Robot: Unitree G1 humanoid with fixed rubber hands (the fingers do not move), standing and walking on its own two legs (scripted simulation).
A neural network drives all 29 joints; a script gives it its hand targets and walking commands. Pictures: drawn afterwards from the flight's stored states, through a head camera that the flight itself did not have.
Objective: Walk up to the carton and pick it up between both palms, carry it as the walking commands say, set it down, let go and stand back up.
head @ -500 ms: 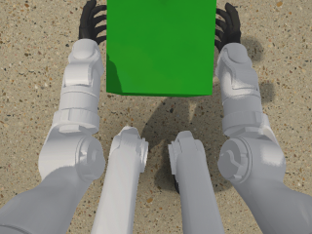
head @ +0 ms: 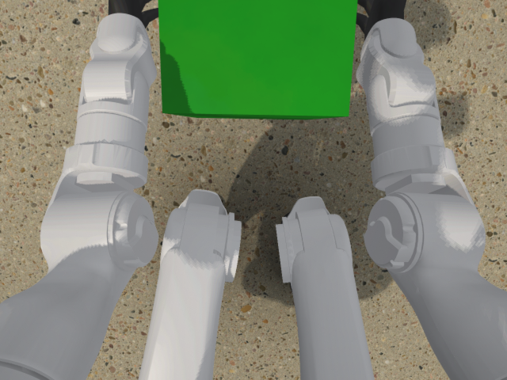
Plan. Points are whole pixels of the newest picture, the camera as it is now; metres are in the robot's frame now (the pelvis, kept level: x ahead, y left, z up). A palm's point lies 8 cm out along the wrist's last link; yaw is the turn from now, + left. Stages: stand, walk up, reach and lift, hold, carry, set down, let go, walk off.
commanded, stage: set down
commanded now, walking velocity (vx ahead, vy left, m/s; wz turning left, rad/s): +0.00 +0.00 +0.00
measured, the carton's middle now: (254, 47) +0.52 +0.03 -0.23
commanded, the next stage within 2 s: none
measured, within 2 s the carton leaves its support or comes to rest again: rests again in 0.86 s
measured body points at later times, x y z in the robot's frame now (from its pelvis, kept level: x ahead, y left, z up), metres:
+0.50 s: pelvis +0.00 -0.01 -0.02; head +0.36 +0.01 +0.25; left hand +0.53 +0.19 -0.18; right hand +0.56 -0.11 -0.18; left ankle +0.11 +0.12 -0.37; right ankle +0.09 -0.11 -0.37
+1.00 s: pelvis +0.00 +0.00 -0.03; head +0.37 +0.01 +0.23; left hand +0.53 +0.19 -0.20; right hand +0.55 -0.12 -0.20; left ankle +0.11 +0.11 -0.37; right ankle +0.09 -0.11 -0.37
